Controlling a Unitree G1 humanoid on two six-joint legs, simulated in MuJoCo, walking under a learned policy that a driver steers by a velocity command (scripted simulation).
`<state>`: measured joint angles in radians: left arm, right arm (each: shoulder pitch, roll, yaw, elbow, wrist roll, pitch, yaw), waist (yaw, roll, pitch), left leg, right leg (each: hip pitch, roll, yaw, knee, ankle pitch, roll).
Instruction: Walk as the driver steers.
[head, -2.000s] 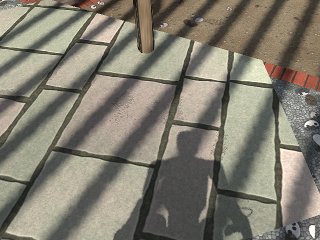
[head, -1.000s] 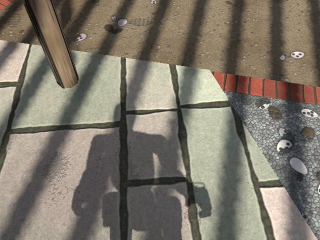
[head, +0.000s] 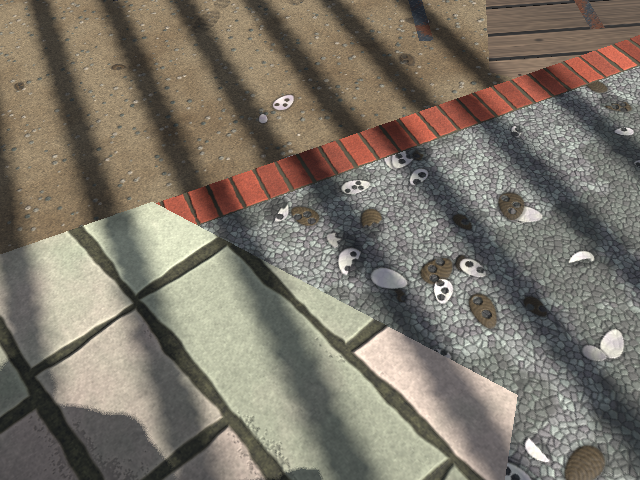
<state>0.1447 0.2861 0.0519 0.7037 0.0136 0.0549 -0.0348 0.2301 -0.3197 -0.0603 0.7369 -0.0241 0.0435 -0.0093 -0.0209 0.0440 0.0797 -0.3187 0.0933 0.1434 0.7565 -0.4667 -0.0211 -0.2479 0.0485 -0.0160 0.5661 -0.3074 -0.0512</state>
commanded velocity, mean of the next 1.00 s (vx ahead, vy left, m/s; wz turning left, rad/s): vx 0.00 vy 0.00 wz -0.22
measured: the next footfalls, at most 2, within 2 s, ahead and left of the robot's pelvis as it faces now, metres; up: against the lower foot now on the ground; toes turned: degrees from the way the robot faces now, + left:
left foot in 0.48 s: +0.06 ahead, +0.10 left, +0.00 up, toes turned -12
right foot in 1.78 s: +0.11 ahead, -0.13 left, +0.00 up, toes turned -12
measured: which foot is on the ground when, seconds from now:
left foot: up 0.00-0.46, down 0.48-1.00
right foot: down 0.00-1.00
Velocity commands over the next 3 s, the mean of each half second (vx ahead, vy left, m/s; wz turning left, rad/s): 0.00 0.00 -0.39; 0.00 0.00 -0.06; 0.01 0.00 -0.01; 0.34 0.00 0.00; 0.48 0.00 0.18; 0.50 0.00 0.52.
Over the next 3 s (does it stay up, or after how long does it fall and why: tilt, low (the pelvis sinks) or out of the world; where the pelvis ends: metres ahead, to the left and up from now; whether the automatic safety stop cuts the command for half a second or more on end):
stays up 0.72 -0.14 0.02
